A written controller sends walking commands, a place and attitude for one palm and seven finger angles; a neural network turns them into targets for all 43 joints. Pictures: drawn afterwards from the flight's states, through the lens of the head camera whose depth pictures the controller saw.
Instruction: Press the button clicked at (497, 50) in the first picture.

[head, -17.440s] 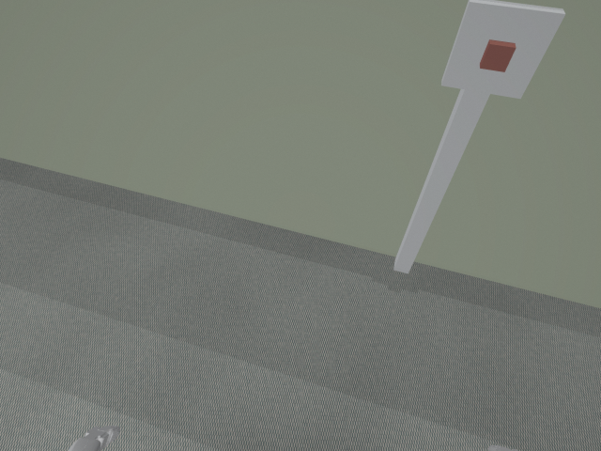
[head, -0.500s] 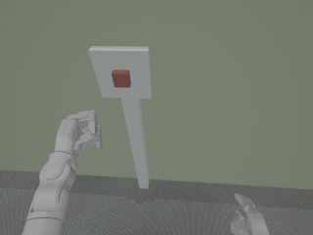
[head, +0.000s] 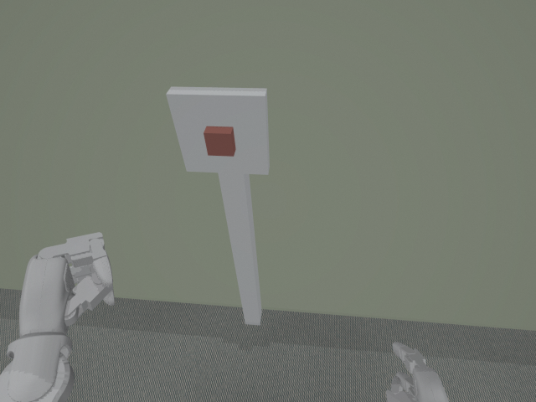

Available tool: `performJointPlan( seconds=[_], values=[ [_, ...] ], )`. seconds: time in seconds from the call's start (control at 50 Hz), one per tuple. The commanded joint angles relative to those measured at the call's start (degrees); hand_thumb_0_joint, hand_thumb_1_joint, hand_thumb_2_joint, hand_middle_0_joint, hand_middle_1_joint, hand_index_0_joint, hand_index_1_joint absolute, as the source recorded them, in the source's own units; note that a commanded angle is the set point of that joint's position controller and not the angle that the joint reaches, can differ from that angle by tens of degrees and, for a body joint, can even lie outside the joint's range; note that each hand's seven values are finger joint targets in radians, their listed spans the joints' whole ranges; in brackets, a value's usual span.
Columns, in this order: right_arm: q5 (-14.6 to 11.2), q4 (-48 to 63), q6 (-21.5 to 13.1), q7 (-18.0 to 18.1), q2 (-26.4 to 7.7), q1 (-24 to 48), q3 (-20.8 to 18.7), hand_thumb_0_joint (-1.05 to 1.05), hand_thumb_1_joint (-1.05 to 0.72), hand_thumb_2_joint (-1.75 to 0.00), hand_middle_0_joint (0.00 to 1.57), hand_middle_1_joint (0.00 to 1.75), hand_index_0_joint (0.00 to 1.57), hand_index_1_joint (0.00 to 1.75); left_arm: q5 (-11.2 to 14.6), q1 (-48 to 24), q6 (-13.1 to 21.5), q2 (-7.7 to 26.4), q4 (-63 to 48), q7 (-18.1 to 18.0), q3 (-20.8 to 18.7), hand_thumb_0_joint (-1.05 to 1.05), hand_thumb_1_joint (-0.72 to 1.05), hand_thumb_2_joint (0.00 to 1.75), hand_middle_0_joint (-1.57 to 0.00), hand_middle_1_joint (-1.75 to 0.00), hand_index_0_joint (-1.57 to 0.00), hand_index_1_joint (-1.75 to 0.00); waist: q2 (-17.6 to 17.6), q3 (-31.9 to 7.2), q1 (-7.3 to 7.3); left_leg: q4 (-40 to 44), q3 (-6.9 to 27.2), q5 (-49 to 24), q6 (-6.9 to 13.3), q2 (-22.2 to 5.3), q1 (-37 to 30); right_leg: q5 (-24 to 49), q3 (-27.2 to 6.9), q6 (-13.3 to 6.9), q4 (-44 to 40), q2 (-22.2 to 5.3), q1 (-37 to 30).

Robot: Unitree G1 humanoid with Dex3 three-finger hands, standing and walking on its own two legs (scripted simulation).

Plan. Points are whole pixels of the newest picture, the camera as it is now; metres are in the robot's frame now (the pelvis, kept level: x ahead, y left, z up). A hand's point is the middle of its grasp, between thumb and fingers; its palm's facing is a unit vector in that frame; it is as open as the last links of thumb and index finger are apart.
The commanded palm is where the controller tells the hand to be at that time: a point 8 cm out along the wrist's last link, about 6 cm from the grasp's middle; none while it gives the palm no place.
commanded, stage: draw the hand back to the body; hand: left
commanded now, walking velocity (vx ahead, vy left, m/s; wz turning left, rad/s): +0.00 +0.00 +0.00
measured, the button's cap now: (220, 140) +0.54 +0.16 +0.12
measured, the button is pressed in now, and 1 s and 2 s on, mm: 0 0 0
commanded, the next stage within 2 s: step back with the hand held close in 0.44 s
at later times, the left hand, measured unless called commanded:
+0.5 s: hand (77, 301) +0.18 +0.24 +0.15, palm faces +0.42 -0.83 -0.36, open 3.1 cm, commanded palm +0.12 +0.28 +0.17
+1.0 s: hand (59, 317) +0.16 +0.25 +0.15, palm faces +0.30 -0.81 -0.50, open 3.1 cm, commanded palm +0.10 +0.29 +0.17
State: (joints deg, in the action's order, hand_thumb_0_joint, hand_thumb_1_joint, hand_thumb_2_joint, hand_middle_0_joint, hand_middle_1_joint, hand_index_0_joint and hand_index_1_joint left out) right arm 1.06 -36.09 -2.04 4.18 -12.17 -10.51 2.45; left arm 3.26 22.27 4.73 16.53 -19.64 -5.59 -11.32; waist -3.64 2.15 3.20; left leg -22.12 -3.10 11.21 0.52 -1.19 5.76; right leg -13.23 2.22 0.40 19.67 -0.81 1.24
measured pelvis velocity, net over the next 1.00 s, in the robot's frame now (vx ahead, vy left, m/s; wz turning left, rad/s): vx -0.04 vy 0.01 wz -0.01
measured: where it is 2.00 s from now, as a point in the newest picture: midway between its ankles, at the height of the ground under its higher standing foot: outside the picture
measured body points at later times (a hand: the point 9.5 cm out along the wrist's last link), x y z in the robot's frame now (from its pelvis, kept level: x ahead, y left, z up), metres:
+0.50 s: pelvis +0.00 +0.00 +0.00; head -0.02 -0.02 +0.45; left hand +0.15 +0.28 +0.17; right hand +0.21 -0.21 -0.08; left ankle +0.02 +0.11 -0.75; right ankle -0.02 -0.12 -0.75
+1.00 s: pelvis -0.04 +0.01 -0.01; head -0.01 +0.01 +0.44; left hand +0.14 +0.29 +0.18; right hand +0.14 -0.23 -0.08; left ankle +0.02 +0.11 -0.75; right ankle -0.02 -0.12 -0.75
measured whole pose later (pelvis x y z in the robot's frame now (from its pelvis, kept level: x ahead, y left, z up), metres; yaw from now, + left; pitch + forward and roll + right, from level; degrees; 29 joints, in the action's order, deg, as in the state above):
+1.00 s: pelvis -0.04 +0.01 -0.01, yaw -1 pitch +1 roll -1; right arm -0.4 -29.8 0.9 4.6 -12.9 -10.1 -1.0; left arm 2.9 36.8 10.4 23.8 -33.3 -7.0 -20.6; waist -1.1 2.0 0.2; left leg -27.7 -3.9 10.0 1.9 -1.0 18.4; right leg -12.3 1.3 1.6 26.5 -1.4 14.7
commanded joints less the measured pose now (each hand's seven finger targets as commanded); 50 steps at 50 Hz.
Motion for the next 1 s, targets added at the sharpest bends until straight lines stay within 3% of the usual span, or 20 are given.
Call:
performJointPlan(
  seconds=[0.0,0.14,0.16,0.24,0.32,0.4,0.48,0.52,0.54,0.56,0.58,0.62,0.72,0.82,0.9,0.98],
  values=[
    [-0.2,10.1,-4.3,0.4,-6.1,8.9,-2.6,0.0,-0.9,-0.9,0.2,0.3,0.2,0.3,0.1,-1.0,4.6,9.9,-17.4,-0.8,-8.0,0.0,0.9,0.9,-1.3,-1.5,-1.3,-1.5,0.0,-6.5,0.71,1.9,2.2,-9.6,0.7,0.3,-4.2,9.6,-0.3,-1.5,-2.5,1.2,3.8],
    [-0.6,10.4,-5.6,0.7,-6.2,8.2,-3.2,0.0,-0.9,-0.9,0.2,0.3,0.2,0.3,0.4,7.3,5.0,11.6,-20.1,-1.1,-11.9,0.0,0.9,0.9,-1.3,-1.5,-1.3,-1.5,1.4,-4.0,1.2,1.4,2.0,-8.5,0.6,0.0,-3.1,8.4,-0.4,-1.3,-3.2,1.6,5.3],
    [-0.6,10.2,-5.7,0.7,-6.0,8.0,-3.0,0.0,-0.9,-0.9,0.2,0.3,0.2,0.3,0.2,6.2,5.0,9.8,-19.8,-1.0,-10.2,0.0,0.9,0.9,-1.3,-1.5,-1.3,-1.5,-0.1,-2.5,0.65,1.7,2.0,-7.8,0.6,0.1,-2.6,7.7,-0.4,-1.3,-2.9,1.3,5.9],
    [-0.5,9.7,-6.5,1.1,-6.5,7.7,-3.2,0.0,-0.9,-0.9,0.2,0.3,0.2,0.3,-0.2,3.2,5.0,9.4,-19.0,-1.3,-9.1,0.0,0.9,0.9,-1.3,-1.5,-1.3,-1.5,1.7,-1.2,0.15,2.0,2.1,-5.3,0.9,0.1,-3.2,4.8,-0.4,-1.1,-4.1,1.4,7.7],
    [-0.3,9.5,-6.9,1.3,-6.2,7.7,-3.0,0.0,-0.9,-0.9,0.2,0.3,0.2,0.3,-0.5,2.4,5.3,10.1,-20.2,-1.8,-9.8,0.0,0.9,0.9,-1.3,-1.5,-1.3,-1.5,-0.4,-3.4,0.79,2.0,2.5,-5.5,0.8,0.3,-3.6,4.9,-0.6,-1.4,-3.1,1.1,6.1],
    [-0.2,9.6,-7.0,1.4,-5.9,8.0,-2.9,0.0,-0.9,-0.9,0.2,0.3,0.2,0.3,0.0,4.2,5.1,10.3,-19.5,-1.8,-10.5,0.0,0.9,0.9,-1.3,-1.5,-1.3,-1.5,1.7,-3.3,1.09,1.6,2.2,-6.7,0.9,0.2,-3.3,6.7,-0.8,-1.3,-3.3,1.1,5.5],
    [-0.1,9.6,-6.9,1.1,-5.7,7.9,-2.8,0.0,-0.9,-0.9,0.2,0.3,0.2,0.3,-0.1,4.3,5.0,10.1,-20.2,-1.5,-10.5,0.0,0.9,0.9,-1.3,-1.5,-1.3,-1.5,-1.0,-3.1,1.05,1.5,2.1,-8.3,0.5,0.3,-3.2,8.6,-0.7,-1.4,-2.9,1.1,4.9],
    [-0.1,9.7,-6.8,1.1,-5.6,7.9,-2.8,0.0,-0.9,-0.9,0.2,0.3,0.2,0.3,0.1,4.4,4.9,10.4,-19.8,-1.5,-10.9,0.0,0.9,0.9,-1.3,-1.5,-1.3,-1.5,0.4,-3.3,1.19,1.4,2.1,-8.4,0.6,0.1,-3.3,8.7,-0.7,-1.3,-2.9,1.1,5.1],
    [-0.2,9.2,-6.6,1.2,-6.0,7.8,-2.9,0.0,-0.9,-0.9,0.2,0.3,0.2,0.3,0.0,1.7,4.7,11.2,-18.5,-1.7,-11.2,0.0,0.9,0.9,-1.3,-1.5,-1.3,-1.5,1.4,-2.5,0.69,1.5,1.8,-7.7,0.7,0.2,-3.2,7.9,-0.9,-1.3,-3.8,1.2,5.6],
    [-0.7,11.5,-5.0,0.8,-7.8,7.5,-3.3,0.0,-0.9,-0.9,0.2,0.3,0.2,0.3,0.0,-1.8,6.5,16.9,-22.1,-1.6,-17.2,0.0,0.9,0.9,-1.3,-1.5,-1.3,-1.5,2.3,0.9,-1.71,-0.6,2.9,-4.9,1.8,-0.9,1.4,9.4,-5.4,-0.8,-6.3,-1.7,12.1],
    [-0.5,10.8,-3.9,0.8,-6.7,7.4,-3.2,0.0,-0.9,-0.9,0.2,0.3,0.2,0.3,0.0,4.0,6.6,13.3,-18.0,-1.2,-14.5,0.0,0.9,0.9,-1.3,-1.5,-1.3,-1.5,4.1,-0.3,-1.75,-1.8,3.2,-4.8,2.0,-0.8,1.2,9.6,-5.2,-0.9,-6.3,-2.9,12.5],
    [-0.5,11.6,-2.5,0.4,-6.9,7.0,-3.5,0.0,-0.9,-0.9,0.2,0.3,0.2,0.3,-0.3,7.5,7.0,11.3,-18.4,-0.8,-12.4,0.0,0.9,0.9,-1.3,-1.5,-1.3,-1.5,3.8,-2.8,-2.08,-2.6,2.7,-7.2,1.9,-1.0,1.5,11.7,-4.9,-0.7,-5.0,-3.5,12.4],
    [-1.0,13.6,-0.5,0.6,-7.1,6.3,-4.6,0.0,-0.9,-0.9,0.2,0.3,0.2,0.3,-0.1,12.1,7.7,13.4,-22.4,-1.3,-14.3,0.0,0.9,0.9,-1.3,-1.5,-1.3,-1.5,1.9,-11.2,-2.13,-3.2,2.8,-19.7,1.7,-2.4,0.7,21.1,-2.6,0.1,1.1,-2.9,8.3],
    [-1.6,15.2,0.6,0.7,-7.1,6.0,-5.2,0.0,-0.9,-0.9,0.2,0.3,0.2,0.3,0.3,14.9,8.2,15.0,-24.4,-2.0,-16.4,0.0,0.9,0.9,-1.3,-1.5,-1.3,-1.5,1.9,-12.8,-2.12,-3.2,3.6,-23.3,1.7,-3.6,2.8,21.4,-1.8,0.5,4.8,-1.9,8.1],
    [-1.6,15.5,0.2,0.8,-7.3,5.5,-5.5,0.0,-0.9,-0.9,0.2,0.3,0.2,0.3,0.1,16.1,9.0,15.0,-25.5,-2.4,-16.6,0.0,0.9,0.9,-1.3,-1.5,-1.3,-1.5,-0.6,-12.6,-2.08,-2.0,4.8,-20.2,1.9,-4.6,6.4,17.0,-1.8,0.5,7.1,-1.3,8.0],
    [-1.7,15.5,-0.9,0.9,-7.5,5.4,-5.5,0.0,-0.9,-0.9,0.2,0.3,0.2,0.3,-0.1,16.1,9.9,14.4,-24.5,-2.8,-16.5,0.0,0.9,0.9,-1.3,-1.5,-1.3,-1.5,-0.5,-9.3,-2.32,0.6,6.1,-5.7,2.7,-5.6,14.1,8.8,-2.7,0.5,8.0,-1.1,8.2]
  ],
)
